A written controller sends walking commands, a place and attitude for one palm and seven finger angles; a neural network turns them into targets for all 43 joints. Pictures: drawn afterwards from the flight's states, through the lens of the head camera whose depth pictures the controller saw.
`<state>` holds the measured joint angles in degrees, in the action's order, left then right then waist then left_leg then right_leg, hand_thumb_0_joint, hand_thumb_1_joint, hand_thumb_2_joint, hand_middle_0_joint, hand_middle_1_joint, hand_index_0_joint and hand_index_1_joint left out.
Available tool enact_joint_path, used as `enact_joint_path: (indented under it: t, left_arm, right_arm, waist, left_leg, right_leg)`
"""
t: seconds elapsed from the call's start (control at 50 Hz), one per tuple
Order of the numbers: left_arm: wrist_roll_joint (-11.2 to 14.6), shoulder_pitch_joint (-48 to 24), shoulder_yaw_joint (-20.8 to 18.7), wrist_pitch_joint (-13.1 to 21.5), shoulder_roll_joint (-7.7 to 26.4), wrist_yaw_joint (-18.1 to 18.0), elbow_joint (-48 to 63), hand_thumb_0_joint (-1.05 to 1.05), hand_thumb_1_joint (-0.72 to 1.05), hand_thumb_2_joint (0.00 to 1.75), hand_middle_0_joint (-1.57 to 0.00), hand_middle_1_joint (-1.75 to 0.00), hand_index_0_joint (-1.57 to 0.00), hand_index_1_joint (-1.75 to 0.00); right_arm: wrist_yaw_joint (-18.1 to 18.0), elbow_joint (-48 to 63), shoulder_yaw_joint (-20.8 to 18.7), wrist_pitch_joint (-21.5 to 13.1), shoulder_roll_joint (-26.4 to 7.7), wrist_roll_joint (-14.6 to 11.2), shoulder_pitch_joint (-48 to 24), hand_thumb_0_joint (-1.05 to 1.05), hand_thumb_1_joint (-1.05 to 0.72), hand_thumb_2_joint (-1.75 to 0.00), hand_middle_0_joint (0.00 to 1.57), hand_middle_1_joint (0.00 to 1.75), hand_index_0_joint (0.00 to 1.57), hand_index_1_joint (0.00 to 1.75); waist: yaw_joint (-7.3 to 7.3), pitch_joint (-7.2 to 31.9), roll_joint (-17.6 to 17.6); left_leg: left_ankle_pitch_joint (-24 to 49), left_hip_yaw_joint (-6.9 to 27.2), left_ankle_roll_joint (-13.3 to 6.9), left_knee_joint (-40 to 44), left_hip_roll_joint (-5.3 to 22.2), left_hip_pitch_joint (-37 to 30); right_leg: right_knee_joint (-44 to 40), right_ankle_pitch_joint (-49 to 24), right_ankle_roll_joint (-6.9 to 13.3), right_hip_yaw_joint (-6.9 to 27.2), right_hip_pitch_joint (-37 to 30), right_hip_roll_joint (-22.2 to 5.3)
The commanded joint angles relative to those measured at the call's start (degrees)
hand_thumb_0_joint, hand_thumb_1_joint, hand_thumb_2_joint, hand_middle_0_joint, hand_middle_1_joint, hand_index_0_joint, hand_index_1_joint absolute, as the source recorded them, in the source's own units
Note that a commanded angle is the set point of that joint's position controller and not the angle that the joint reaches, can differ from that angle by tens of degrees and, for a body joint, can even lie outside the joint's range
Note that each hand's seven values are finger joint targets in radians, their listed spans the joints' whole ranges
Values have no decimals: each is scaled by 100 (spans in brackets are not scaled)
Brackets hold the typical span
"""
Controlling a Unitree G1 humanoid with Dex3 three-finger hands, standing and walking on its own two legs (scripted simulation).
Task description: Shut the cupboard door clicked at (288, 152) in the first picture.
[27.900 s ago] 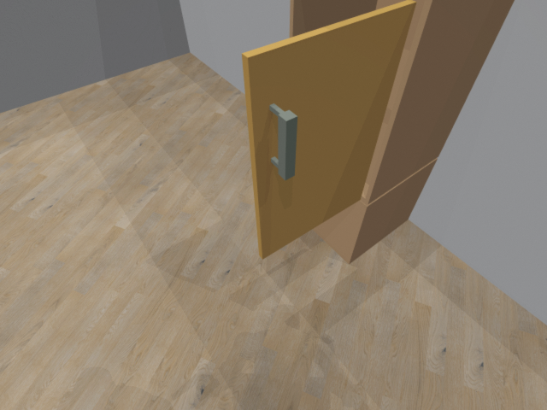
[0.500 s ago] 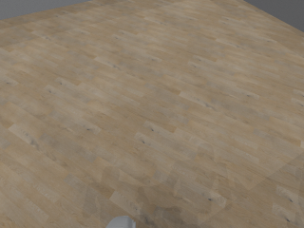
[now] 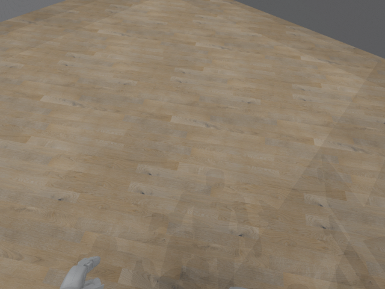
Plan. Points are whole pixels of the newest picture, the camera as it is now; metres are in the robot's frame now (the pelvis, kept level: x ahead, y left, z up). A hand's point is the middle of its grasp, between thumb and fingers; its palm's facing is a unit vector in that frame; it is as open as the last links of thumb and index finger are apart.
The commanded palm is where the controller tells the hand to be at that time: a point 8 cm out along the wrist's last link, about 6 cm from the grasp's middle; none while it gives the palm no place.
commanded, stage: turn to face it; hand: left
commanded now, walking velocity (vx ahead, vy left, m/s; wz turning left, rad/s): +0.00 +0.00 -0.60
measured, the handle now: out of the picture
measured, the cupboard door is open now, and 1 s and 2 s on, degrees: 59 59 59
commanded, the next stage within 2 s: take the last steps up to it in 1.94 s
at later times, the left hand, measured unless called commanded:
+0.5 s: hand (109, 279) +0.16 +0.21 -0.18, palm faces -0.25 -0.95 -0.19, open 7.4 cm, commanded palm none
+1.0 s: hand (156, 243) +0.24 +0.10 -0.16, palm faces -0.54 -0.80 -0.26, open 7.4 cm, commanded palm none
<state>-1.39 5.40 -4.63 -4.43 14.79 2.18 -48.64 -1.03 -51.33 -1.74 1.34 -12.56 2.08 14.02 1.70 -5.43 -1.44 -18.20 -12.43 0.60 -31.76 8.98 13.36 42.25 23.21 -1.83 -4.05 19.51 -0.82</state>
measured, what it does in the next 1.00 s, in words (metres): steps on the spot, turning right: right foot, then left foot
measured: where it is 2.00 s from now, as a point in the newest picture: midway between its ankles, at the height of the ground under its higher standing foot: outside the picture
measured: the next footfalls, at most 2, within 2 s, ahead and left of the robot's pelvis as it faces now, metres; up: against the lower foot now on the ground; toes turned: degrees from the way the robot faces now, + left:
right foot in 0.04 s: +0.03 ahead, -0.14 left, +0.00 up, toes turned -6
left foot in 0.36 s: +0.10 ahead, +0.11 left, +0.00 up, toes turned -8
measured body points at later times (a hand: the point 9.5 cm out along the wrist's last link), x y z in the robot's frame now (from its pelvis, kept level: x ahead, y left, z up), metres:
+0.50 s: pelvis +0.03 +0.03 +0.00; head +0.09 +0.05 +0.44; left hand +0.17 +0.26 -0.16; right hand +0.05 -0.24 -0.12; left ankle +0.06 +0.12 -0.74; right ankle -0.05 -0.10 -0.66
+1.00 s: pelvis +0.04 -0.01 +0.00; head +0.08 -0.05 +0.44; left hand +0.27 +0.14 -0.14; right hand -0.06 -0.27 -0.15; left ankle +0.10 +0.11 -0.68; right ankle -0.04 -0.10 -0.74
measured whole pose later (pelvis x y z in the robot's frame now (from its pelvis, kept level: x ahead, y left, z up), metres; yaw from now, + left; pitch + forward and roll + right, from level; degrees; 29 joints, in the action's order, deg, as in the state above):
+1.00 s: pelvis +0.04 -0.01 +0.00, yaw -33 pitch +2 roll +0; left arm -1.3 8.6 -3.0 -2.0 12.3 0.1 -50.3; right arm -1.0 -51.6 -3.2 3.4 -15.1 1.2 11.5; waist 1.8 -5.1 -1.6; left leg -24.5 -2.8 5.7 -58.8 5.0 28.2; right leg 29.1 16.8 0.9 0.8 14.0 0.9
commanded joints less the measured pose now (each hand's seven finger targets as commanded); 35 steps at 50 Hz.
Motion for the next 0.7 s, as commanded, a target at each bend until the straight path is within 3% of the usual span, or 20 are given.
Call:
enact_joint_path:
  t: [0.0,0.02,0.04,0.08,0.1,0.14,0.18,0.24,0.28,0.3,0.32,0.34,0.36,0.38,0.4,0.42,0.44,0.48,0.58,0.68]
  left_arm:
    - [-18,739,-137,228,730,-57,281,0,90,90,-20,-30,-20,-30]
    - [-62,978,-240,302,1318,-136,211,0,90,90,-20,-30,-20,-30]
    - [23,1226,-241,291,1515,-186,165,0,90,90,-20,-30,-20,-30]
    - [13,716,-258,270,1234,-311,263,0,90,90,-20,-30,-20,-30]
    - [15,413,-191,270,1046,-308,354,0,90,90,-20,-30,-20,-30]
    - [7,238,-145,309,958,-288,415,0,90,90,-20,-30,-20,-30]
    - [-18,265,-165,317,975,-281,383,0,90,90,-20,-30,-20,-30]
    - [-27,363,-207,286,1075,-251,331,0,90,90,-20,-30,-20,-30]
    - [-13,311,-210,257,1052,-234,293,0,90,90,-20,-30,-20,-30]
    - [18,215,-203,233,1018,-227,304,0,90,90,-20,-30,-20,-30]
    - [56,160,-169,208,862,-215,344,0,90,90,-20,-30,-20,-30]
    - [109,355,-110,175,521,-172,428,0,90,90,-20,-30,-20,-30]
    - [101,344,-65,197,397,-138,551,0,90,90,-20,-30,-20,-30]
    - [19,242,-75,145,523,-157,494,0,90,90,-20,-30,-20,-30]
    - [2,173,-144,156,587,-107,405,0,90,90,-20,-30,-20,-30]
    - [15,193,-160,155,530,-55,352,0,90,90,-20,-30,-20,-30]
    - [24,233,-150,127,446,-19,294,0,90,90,-20,-30,-20,-30]
    - [32,274,-135,87,345,23,269,0,90,90,-20,-30,-20,-30]
    - [22,-22,-84,70,230,39,372,0,90,90,-20,-30,-20,-30]
    - [11,-136,-34,146,213,19,406,0,90,90,-20,-30,-20,-30]
  right_arm:
    - [13,365,-381,-60,-1108,-110,-6,0,-90,-90,20,30,20,30]
    - [28,632,-264,-47,-633,-143,-210,0,-90,-90,20,30,20,30]
    - [-11,756,-218,41,-756,-137,-441,0,-90,-90,20,30,20,30]
    - [-65,686,-249,70,-789,-138,-547,0,-90,-90,20,30,20,30]
    - [-43,599,-251,57,-808,-133,-481,0,-90,-90,20,30,20,30]
    - [-2,489,-233,61,-705,-119,-278,0,-90,-90,20,30,20,30]
    - [3,488,-220,48,-651,-136,-210,0,-90,-90,20,30,20,30]
    - [-15,558,-200,5,-593,-161,-249,0,-90,-90,20,30,20,30]
    - [-41,532,-206,-30,-585,-177,-83,0,-90,-90,20,30,20,30]
    - [-62,465,-203,-61,-629,-175,136,0,-90,-90,20,30,20,30]
    - [-80,393,-236,-117,-802,-157,341,0,-90,-90,20,30,20,30]
    - [-101,402,-318,-176,-1306,-78,476,0,-90,-90,20,30,20,30]
    - [-115,459,-372,-162,-1672,-41,672,0,-90,-90,20,30,20,30]
    - [-150,412,-334,-177,-1590,-21,545,0,-90,-90,20,30,20,30]
    - [-156,503,-286,-193,-1366,-15,363,0,-90,-90,20,30,20,30]
    - [-158,593,-246,-193,-1260,-13,112,0,-90,-90,20,30,20,30]
    - [-159,605,-218,-186,-1167,-10,-47,0,-90,-90,20,30,20,30]
    - [-164,569,-206,-182,-1065,-37,-57,0,-90,-90,20,30,20,30]
    - [-124,340,-291,-155,-1115,-38,274,0,-90,-90,20,30,20,30]
    - [-53,208,-391,-118,-1237,-29,376,0,-90,-90,20,30,20,30]
  waist:
    - [-407,973,-69]
    - [-544,907,1724]
    - [-714,857,1397]
    - [-464,734,1644]
    - [-286,662,1292]
    - [-123,819,1017]
    - [-121,903,947]
    - [-178,882,1010]
    - [-87,892,1028]
    - [34,890,1007]
    - [124,967,643]
    - [123,1124,-771]
    - [199,1129,-1614]
    - [186,1052,-1746]
    - [104,874,-1089]
    - [-30,682,-790]
    - [-106,639,-664]
    - [-108,703,-832]
    - [63,779,-857]
    - [143,840,-1137]
  left_leg:
    - [1353,342,-28,-686,723,469]
    - [-1411,-22,332,-1915,-192,1953]
    - [-1894,720,345,-2910,-372,2126]
    - [-1357,1282,343,-3583,-258,2519]
    - [-941,1297,390,-3541,-203,2363]
    - [-636,1147,456,-3118,-307,1897]
    - [-619,1070,458,-2519,-424,1619]
    - [-613,990,425,-1519,-596,1218]
    - [-237,954,386,-678,-717,678]
    - [244,955,357,-51,-743,182]
    - [675,1129,264,690,-510,-526]
    - [1192,2380,-190,1166,677,-1175]
    - [1829,3278,-865,1444,1839,-1072]
    - [2016,3280,-1026,1433,1965,-800]
    - [2162,2926,-999,1402,1706,-532]
    - [2350,2392,-926,1324,1436,-407]
    - [2502,1906,-827,1275,1221,-467]
    - [2720,1360,-761,1179,1047,-675]
    - [2654,1046,-824,1120,1198,-971]
    - [3132,723,-700,680,1247,-921]
  right_leg:
    - [-1987,-1761,359,458,-1761,-437]
    - [-2305,-3226,959,2299,-2407,-1830]
    - [-2292,-3712,1475,2631,-1891,-2269]
    - [-2315,-3068,1510,2586,-1683,-1843]
    - [-2220,-3025,1382,2092,-1502,-1558]
    - [-2074,-3301,1233,1660,-1256,-1277]
    - [-2004,-3290,1223,1677,-1242,-1211]
    - [-1873,-3240,1248,1991,-1033,-1184]
    - [-1654,-3183,1073,2103,-770,-1054]
    - [-1502,-2916,895,2095,-440,-917]
    - [-1160,-2427,612,1906,64,-606]
    - [-255,-839,240,1273,919,178]
    - [1177,1334,37,515,1266,431]
    - [2123,1365,6,811,1349,183]
    - [2607,1039,-24,790,1353,76]
    - [2767,710,-69,683,1322,-28]
    - [2701,465,-125,590,1308,-82]
    - [2386,273,-170,390,1205,-132]
    - [1254,268,-160,119,921,-154]
    - [-29,171,-3,-213,240,45]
